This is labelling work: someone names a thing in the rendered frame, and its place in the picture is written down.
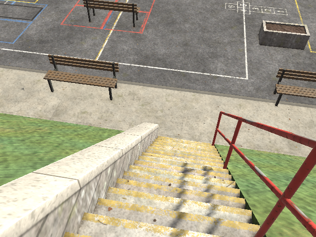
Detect stairs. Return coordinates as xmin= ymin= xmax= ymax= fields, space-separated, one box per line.
xmin=63 ymin=135 xmax=261 ymax=237

